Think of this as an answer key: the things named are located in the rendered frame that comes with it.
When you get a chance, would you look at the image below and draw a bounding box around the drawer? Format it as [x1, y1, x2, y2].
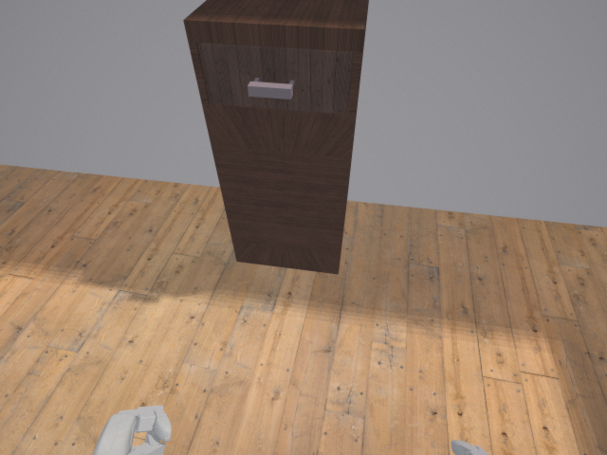
[198, 43, 354, 115]

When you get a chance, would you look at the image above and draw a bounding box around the left robot hand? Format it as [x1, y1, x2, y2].
[93, 405, 172, 455]

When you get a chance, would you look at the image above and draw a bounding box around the handle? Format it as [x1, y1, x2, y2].
[248, 78, 294, 100]

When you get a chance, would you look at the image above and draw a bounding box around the cabinet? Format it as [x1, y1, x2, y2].
[183, 0, 369, 274]

